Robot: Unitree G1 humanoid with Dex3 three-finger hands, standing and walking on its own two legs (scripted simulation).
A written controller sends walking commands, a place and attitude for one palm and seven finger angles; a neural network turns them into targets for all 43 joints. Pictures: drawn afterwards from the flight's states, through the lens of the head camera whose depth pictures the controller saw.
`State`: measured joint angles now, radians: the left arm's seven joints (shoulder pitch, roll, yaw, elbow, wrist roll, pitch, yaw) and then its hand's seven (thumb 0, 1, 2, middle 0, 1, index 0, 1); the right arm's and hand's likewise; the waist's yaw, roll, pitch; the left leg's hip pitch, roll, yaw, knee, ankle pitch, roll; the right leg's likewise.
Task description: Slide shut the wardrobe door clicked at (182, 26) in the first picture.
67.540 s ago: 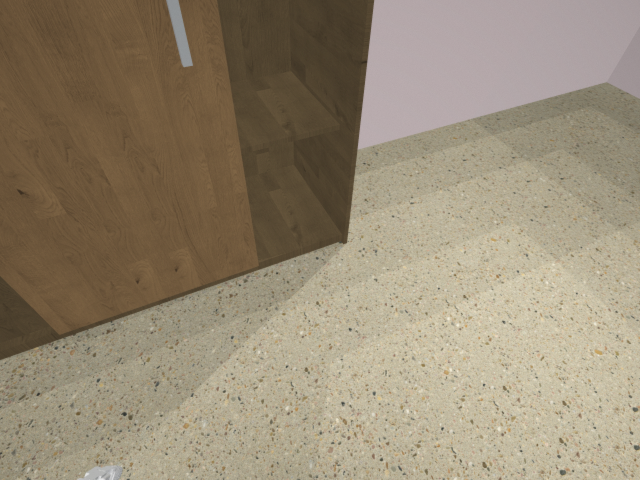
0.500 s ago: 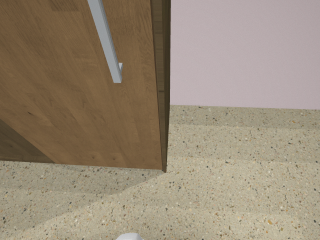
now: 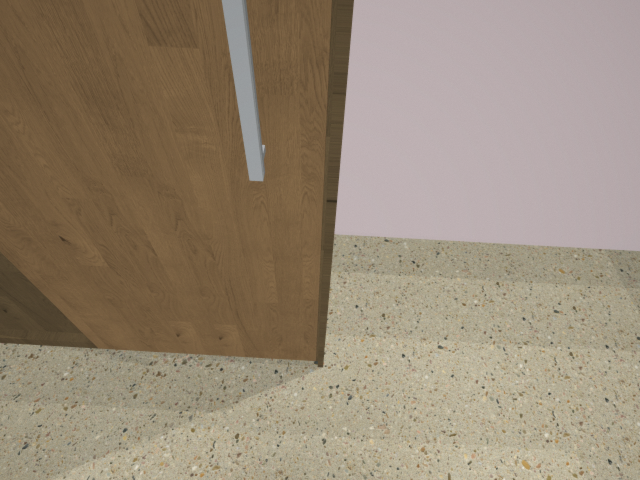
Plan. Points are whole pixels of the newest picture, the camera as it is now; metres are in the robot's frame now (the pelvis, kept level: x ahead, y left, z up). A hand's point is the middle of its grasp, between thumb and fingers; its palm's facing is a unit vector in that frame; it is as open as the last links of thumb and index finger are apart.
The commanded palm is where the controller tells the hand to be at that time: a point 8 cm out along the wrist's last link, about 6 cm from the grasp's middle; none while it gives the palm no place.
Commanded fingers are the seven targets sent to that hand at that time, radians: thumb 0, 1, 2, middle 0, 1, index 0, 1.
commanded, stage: come to a stop and stand still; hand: left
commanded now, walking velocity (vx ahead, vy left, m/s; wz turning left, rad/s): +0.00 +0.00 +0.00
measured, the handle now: (247, 71) +0.52 +0.12 +0.24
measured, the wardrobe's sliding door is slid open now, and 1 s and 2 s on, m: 0.00 0.00 0.00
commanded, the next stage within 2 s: look again from close up in 0.68 s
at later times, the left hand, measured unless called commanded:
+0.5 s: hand out of the picture +0.01 +0.19 -0.18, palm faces -0.01 -0.97 -0.23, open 7.4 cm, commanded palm none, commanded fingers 0.00 0.90 0.90 -0.20 -0.30 -0.20 -0.30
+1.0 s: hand out of the picture +0.01 +0.16 -0.18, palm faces -0.02 -0.98 -0.20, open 7.3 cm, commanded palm none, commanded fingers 0.00 0.90 0.90 -0.20 -0.30 -0.20 -0.30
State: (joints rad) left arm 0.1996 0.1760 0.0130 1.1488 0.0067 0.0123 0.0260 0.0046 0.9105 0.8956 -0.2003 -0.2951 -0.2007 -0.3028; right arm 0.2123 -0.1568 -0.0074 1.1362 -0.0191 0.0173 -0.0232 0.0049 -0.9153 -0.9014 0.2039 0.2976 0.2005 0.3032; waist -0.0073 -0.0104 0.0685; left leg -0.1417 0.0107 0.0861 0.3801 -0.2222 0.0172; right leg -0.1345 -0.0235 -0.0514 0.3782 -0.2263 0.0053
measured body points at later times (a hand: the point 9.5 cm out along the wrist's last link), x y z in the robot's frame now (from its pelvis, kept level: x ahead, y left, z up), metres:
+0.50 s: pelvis +0.00 +0.01 -0.01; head +0.00 +0.00 +0.44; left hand +0.02 +0.24 -0.16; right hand +0.01 -0.21 -0.18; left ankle -0.01 +0.10 -0.75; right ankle -0.01 -0.12 -0.75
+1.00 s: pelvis +0.01 -0.01 -0.01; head +0.01 -0.02 +0.44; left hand +0.01 +0.21 -0.16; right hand +0.00 -0.23 -0.17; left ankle -0.01 +0.10 -0.75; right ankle -0.01 -0.12 -0.75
